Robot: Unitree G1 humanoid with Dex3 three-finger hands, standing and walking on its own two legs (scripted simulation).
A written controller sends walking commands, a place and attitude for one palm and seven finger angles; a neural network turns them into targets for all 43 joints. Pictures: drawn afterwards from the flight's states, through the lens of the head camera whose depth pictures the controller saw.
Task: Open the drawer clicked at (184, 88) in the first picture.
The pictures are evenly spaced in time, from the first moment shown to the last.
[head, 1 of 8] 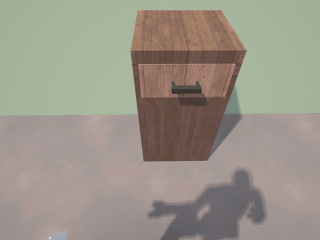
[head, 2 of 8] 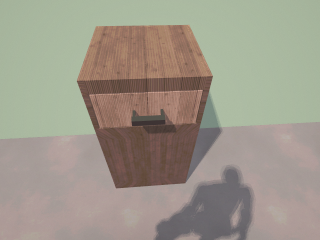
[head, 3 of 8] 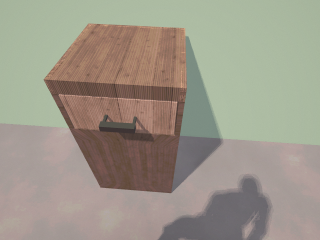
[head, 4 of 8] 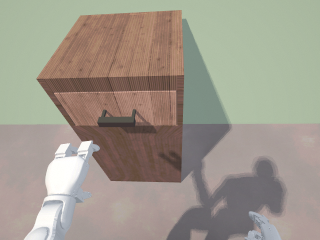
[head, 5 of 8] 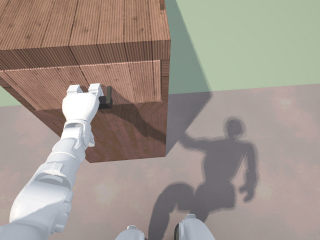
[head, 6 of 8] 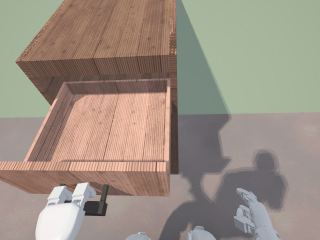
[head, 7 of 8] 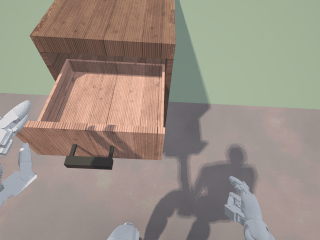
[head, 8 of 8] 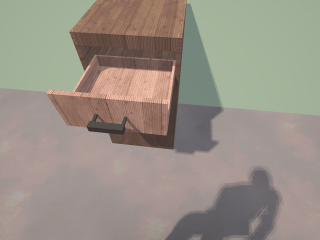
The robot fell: no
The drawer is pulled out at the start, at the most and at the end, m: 0.00 0.30 0.30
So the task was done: yes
